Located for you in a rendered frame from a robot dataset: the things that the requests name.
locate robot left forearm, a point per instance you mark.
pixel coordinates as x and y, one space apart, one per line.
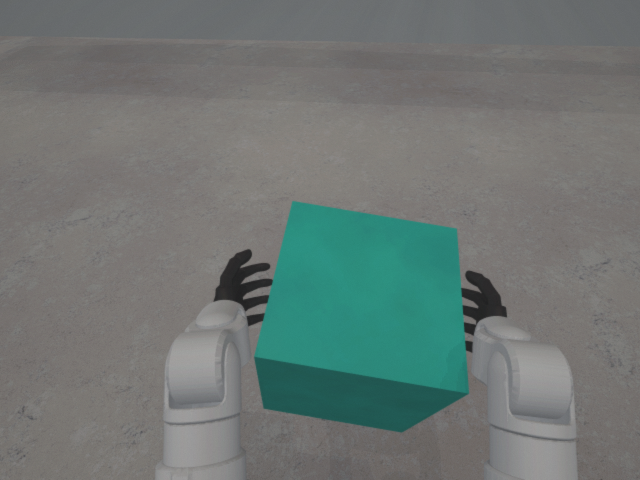
202 397

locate robot left hand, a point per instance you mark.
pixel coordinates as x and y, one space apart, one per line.
230 287

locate carton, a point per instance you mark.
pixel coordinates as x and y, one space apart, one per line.
364 321

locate robot right hand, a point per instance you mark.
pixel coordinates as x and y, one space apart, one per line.
489 302

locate robot right forearm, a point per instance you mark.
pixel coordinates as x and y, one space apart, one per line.
530 403

